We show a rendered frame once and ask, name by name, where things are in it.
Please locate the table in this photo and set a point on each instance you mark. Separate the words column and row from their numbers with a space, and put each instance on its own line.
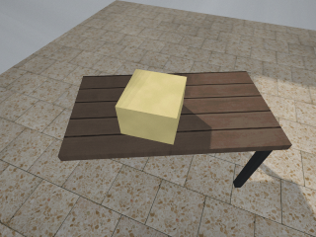
column 222, row 112

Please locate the carton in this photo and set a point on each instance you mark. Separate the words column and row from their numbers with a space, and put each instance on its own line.
column 150, row 105

